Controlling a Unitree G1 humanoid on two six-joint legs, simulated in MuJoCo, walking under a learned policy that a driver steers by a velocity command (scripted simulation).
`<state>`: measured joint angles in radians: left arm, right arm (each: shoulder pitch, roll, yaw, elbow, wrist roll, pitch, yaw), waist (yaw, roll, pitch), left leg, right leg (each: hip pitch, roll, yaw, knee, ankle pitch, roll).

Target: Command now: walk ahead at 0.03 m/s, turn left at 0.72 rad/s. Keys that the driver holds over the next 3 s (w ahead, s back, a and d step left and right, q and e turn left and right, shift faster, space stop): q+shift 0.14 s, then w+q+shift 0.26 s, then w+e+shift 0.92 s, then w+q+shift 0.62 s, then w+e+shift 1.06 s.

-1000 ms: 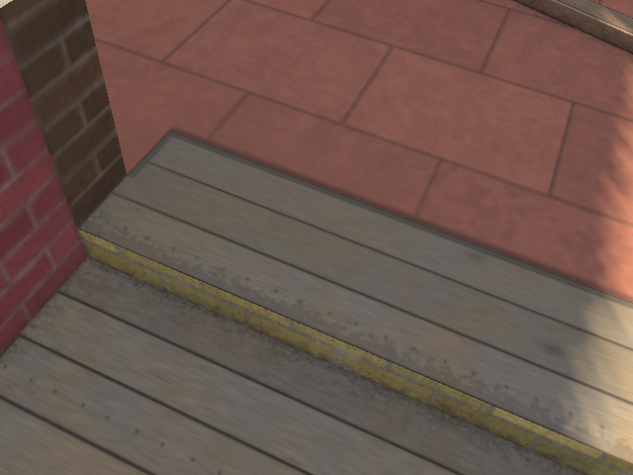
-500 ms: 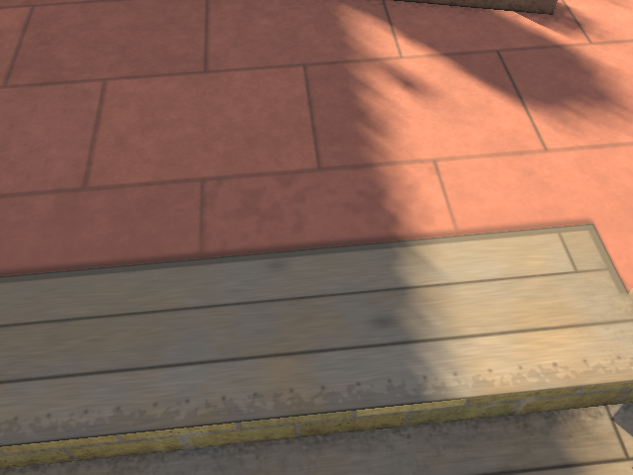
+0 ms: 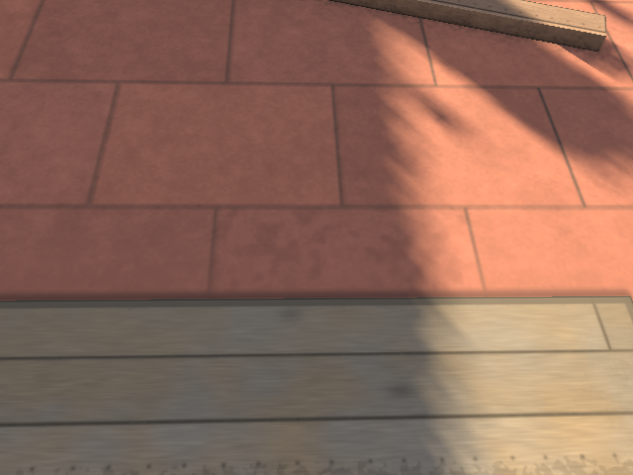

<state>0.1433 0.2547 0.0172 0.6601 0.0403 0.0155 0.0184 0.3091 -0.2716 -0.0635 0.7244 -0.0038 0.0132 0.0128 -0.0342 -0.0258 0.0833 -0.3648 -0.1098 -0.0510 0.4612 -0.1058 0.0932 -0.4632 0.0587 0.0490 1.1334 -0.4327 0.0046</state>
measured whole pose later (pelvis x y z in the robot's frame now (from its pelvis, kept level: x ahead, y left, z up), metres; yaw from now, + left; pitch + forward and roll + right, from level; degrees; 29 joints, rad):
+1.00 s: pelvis +0.37 +0.11 +0.00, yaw +9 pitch +4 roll +0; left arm -0.03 0.15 -0.02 0.50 0.02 0.03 -0.01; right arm 0.58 -0.22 -0.01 1.02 -0.04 -0.09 0.00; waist 0.03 -0.01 -0.04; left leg 0.08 0.05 0.22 0.22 -0.35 -0.04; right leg -1.26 -0.01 -0.06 1.83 -0.37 -0.16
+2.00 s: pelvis +1.33 +0.05 +0.09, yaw +7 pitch +3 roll -2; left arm -0.01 0.23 -0.03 0.58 0.06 -0.11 0.01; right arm 0.50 -0.30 -0.07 0.87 0.01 -0.07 0.01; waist -0.11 0.02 0.02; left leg -0.10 -0.12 -0.18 1.01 -0.43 0.11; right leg -0.54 0.01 0.01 0.64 -0.15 0.01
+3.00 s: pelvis +2.23 -0.04 +0.11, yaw -34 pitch +1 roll -1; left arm 0.49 0.28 0.06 0.83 0.00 -0.05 -0.01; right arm 0.01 -0.21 0.05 0.53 -0.05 -0.06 0.01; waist 0.09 0.01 0.02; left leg -0.78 0.13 -0.10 0.88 -0.08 -0.06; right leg -0.08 0.24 0.16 0.43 -0.33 -0.17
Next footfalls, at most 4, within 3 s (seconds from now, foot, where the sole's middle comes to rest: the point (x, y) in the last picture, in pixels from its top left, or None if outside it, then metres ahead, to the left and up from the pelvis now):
0.28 right None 0.13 -0.13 -0.77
0.72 left None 0.23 0.20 -0.77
1.12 right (269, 365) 0.61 0.08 -0.66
1.54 left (244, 192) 1.07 0.15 -0.66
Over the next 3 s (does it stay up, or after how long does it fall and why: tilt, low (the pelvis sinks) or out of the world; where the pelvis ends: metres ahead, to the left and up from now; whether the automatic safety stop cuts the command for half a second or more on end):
stays up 2.23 -0.04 0.11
